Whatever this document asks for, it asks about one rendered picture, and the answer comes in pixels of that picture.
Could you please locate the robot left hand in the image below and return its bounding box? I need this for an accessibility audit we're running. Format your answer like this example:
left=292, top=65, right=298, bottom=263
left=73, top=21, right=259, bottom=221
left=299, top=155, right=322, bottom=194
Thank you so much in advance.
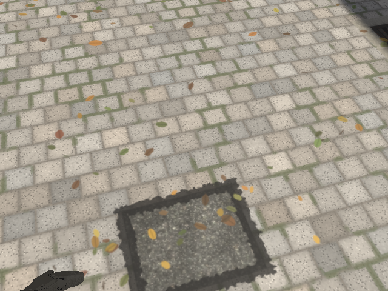
left=20, top=270, right=84, bottom=291

